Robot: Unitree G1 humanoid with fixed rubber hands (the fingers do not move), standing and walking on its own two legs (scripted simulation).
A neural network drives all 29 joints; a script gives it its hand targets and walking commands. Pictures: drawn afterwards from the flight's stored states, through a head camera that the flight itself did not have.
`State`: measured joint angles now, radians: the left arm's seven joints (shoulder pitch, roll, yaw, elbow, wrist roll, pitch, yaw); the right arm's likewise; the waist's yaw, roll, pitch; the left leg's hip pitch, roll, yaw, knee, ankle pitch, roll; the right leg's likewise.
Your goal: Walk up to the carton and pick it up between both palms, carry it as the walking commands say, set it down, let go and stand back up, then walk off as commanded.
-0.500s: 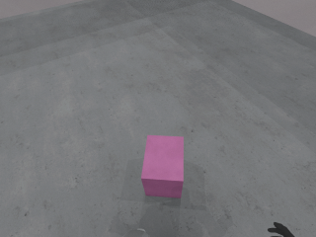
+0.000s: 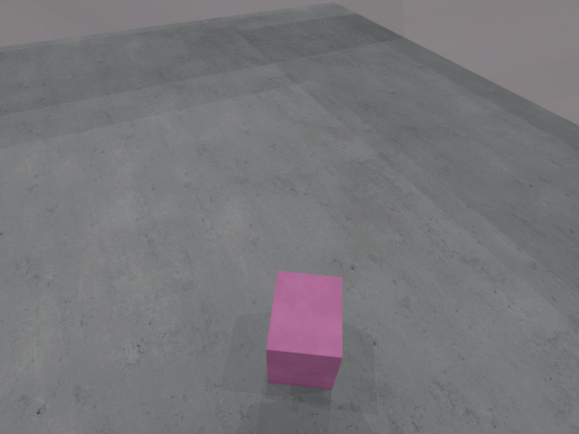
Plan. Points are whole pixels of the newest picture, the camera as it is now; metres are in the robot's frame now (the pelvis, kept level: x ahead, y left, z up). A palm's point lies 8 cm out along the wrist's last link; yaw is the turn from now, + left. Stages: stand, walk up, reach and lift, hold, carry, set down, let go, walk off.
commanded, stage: walk up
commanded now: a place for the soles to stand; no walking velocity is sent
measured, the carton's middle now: (304, 330) +0.59 -0.04 -0.64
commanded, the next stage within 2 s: none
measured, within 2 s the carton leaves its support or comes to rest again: neither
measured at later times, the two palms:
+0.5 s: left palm out of the picture +0.12 +0.31 -0.11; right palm out of the picture +0.12 -0.28 -0.10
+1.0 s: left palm out of the picture +0.12 +0.31 -0.11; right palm out of the picture +0.08 -0.33 -0.12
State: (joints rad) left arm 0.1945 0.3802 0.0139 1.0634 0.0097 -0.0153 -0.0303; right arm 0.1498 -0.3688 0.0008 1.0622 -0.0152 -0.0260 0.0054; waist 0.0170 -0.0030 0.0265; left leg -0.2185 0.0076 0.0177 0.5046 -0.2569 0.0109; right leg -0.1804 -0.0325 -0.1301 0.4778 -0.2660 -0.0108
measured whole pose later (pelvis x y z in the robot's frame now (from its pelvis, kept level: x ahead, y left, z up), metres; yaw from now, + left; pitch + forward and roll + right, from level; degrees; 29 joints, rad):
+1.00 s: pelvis +0.05 -0.01 -0.01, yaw -5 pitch -2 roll +2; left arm 0.21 0.40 0.03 1.05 0.04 -0.01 -0.04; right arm 0.21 -0.40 -0.08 1.01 -0.04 -0.04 0.02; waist -0.01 -0.01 0.04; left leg -0.10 -0.01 0.09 0.49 -0.35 0.01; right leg -0.23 -0.04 -0.03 0.64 -0.43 -0.03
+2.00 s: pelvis +0.12 -0.02 +0.00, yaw -8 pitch -2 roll +0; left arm 0.06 0.37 0.00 1.03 0.00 -0.01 -0.01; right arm 0.05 -0.37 -0.03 1.05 -0.01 0.00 0.01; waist -0.01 0.01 0.07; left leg -0.23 0.01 0.02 0.47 -0.21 -0.01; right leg -0.16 0.00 0.04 0.48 -0.29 0.01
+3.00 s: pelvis +0.12 -0.02 -0.02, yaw -8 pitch +7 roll +0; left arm 0.05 0.27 0.21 0.57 0.08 0.26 -0.07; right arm 0.02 -0.25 -0.13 0.59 -0.07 0.24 0.06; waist 0.00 0.00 0.12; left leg -0.50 0.02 0.02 0.67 -0.29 -0.01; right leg -0.42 -0.01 0.02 0.67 -0.38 0.01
